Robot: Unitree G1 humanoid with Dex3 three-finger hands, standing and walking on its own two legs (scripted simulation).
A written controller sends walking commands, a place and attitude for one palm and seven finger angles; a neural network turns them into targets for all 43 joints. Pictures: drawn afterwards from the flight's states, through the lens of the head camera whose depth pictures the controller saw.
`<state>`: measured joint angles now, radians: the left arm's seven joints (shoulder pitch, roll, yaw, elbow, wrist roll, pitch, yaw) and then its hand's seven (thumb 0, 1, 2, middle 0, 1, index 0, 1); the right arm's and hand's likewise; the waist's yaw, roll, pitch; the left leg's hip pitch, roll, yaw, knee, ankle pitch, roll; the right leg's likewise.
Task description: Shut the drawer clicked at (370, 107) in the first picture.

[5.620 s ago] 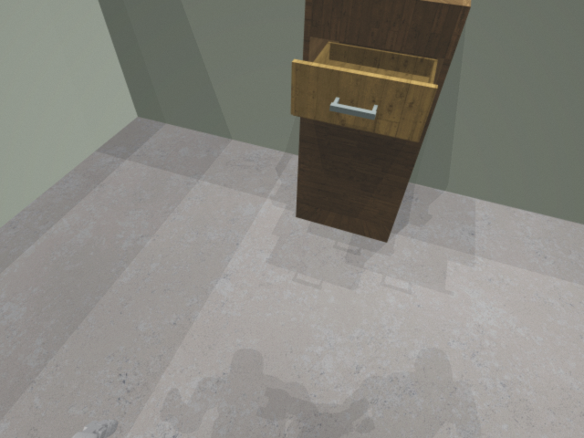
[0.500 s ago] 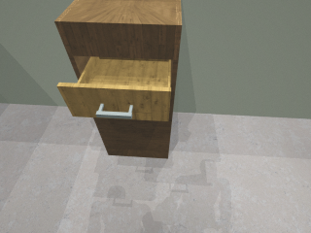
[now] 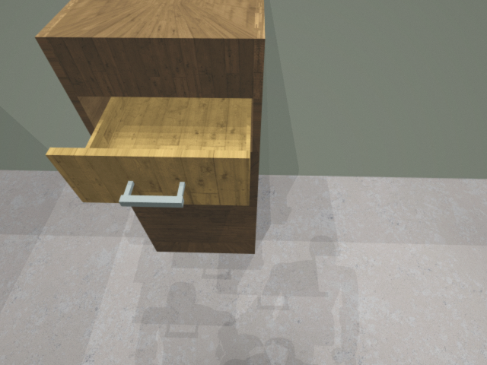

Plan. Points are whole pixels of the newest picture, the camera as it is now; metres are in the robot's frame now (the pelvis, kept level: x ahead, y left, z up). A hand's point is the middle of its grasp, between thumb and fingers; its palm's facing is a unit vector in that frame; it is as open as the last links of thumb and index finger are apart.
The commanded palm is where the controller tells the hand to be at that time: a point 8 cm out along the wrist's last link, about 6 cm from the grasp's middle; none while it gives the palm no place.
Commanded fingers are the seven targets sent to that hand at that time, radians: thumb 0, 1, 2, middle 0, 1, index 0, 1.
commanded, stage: come to a stop and stand still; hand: left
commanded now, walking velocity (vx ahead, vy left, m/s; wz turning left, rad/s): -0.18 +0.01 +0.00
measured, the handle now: (154, 193) +0.43 +0.20 -0.02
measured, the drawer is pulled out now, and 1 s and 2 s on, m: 0.18 0.18 0.18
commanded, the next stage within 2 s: look again from close up in 1.76 s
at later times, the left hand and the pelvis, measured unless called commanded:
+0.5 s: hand out of the picture +0.05 +0.18 -0.17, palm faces +0.06 -0.98 -0.21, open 7.4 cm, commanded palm none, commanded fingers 0.00 0.90 0.90 -0.20 -0.30 -0.20 -0.30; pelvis +0.02 +0.00 +0.01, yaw +0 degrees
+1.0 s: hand out of the picture -0.01 +0.13 -0.16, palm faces +0.04 -0.99 -0.15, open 7.4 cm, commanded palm none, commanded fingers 0.00 0.90 0.90 -0.20 -0.30 -0.20 -0.30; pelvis +0.00 -0.03 +0.01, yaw +1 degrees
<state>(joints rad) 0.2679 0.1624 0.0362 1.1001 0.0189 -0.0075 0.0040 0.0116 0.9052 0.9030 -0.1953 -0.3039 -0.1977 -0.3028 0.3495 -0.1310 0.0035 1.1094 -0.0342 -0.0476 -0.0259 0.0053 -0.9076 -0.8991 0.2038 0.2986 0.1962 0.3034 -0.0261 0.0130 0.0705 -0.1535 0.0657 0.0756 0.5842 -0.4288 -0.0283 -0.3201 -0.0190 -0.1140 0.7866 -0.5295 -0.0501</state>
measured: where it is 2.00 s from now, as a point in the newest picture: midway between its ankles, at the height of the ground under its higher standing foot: outside the picture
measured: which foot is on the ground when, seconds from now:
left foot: down 0.00-0.04, up 0.06-0.34, down 0.36-1.00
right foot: up 0.00-0.00, down 0.02-0.38, up 0.40-0.62, down 0.64-1.00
